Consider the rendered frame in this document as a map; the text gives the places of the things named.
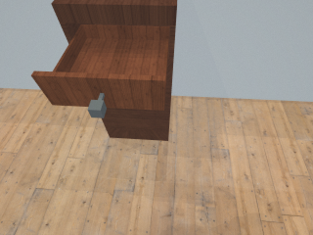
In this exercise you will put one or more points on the handle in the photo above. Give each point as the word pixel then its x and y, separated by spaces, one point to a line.
pixel 97 108

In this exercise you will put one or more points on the drawer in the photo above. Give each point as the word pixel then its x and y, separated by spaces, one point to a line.
pixel 128 63

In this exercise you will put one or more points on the cabinet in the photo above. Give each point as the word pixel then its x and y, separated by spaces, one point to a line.
pixel 127 123

